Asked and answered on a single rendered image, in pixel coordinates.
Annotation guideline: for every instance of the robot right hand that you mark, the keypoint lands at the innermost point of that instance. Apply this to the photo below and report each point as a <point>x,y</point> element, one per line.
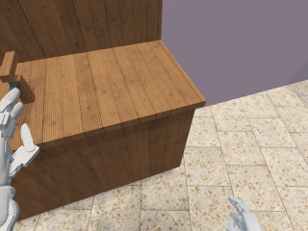
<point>247,222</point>

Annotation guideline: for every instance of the counter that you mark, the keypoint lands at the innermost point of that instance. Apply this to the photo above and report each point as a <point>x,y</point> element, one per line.
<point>106,102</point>

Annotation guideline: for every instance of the tap lever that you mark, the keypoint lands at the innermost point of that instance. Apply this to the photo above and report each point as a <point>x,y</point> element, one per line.
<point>14,85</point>

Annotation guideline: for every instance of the robot left forearm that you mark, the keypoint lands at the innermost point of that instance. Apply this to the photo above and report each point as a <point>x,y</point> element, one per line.
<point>9,209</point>

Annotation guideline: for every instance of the robot left hand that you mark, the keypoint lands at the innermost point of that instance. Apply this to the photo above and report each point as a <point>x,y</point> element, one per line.
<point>24,155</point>

